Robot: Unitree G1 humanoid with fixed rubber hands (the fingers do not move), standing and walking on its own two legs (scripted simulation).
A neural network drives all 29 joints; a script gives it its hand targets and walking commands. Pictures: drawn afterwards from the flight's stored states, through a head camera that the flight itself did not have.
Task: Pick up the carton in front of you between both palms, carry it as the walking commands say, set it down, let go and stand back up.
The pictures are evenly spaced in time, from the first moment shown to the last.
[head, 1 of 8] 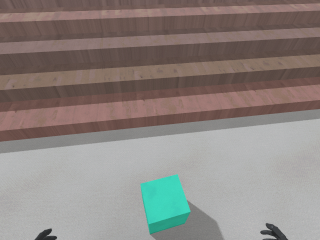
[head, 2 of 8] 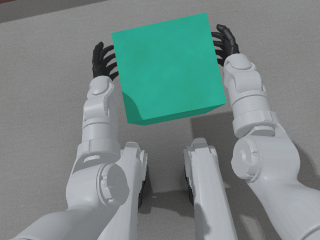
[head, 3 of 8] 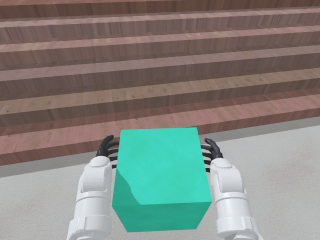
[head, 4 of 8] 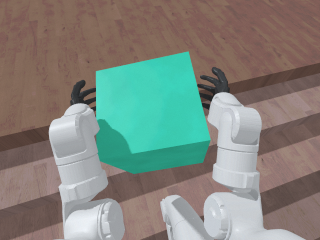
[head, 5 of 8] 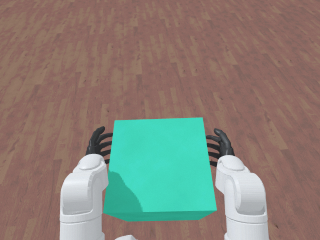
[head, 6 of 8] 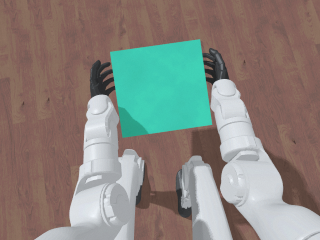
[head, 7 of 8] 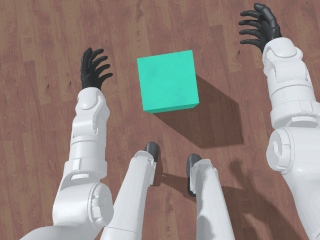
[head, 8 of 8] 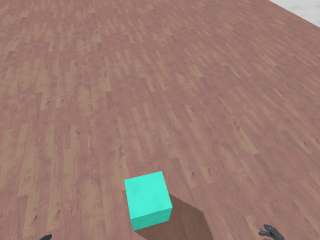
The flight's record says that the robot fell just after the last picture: no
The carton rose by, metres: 1.50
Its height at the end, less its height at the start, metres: +0.76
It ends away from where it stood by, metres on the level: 3.92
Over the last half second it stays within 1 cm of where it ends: yes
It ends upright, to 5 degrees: yes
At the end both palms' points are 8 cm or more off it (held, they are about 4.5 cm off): yes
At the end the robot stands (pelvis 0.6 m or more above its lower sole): yes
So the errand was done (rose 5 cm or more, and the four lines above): yes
